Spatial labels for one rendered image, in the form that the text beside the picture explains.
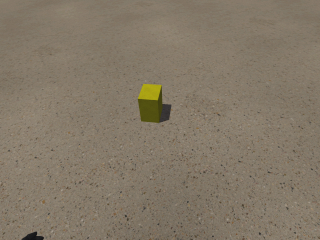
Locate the carton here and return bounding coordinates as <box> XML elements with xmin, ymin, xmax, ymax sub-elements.
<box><xmin>138</xmin><ymin>84</ymin><xmax>163</xmax><ymax>123</ymax></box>

